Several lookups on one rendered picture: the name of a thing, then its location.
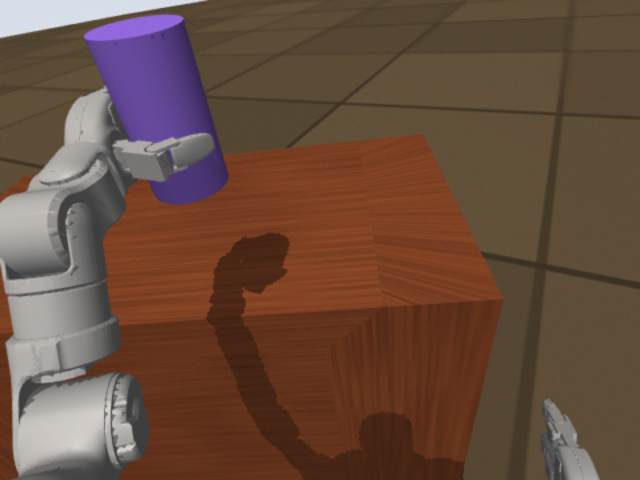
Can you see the left robot hand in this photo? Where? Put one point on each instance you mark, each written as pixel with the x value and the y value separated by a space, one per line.
pixel 94 118

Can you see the right robot hand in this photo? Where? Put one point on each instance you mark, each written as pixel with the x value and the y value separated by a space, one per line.
pixel 564 459

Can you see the can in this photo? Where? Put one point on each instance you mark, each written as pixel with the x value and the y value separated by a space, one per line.
pixel 149 69

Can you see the left robot arm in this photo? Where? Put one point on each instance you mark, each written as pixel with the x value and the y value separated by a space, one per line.
pixel 54 270

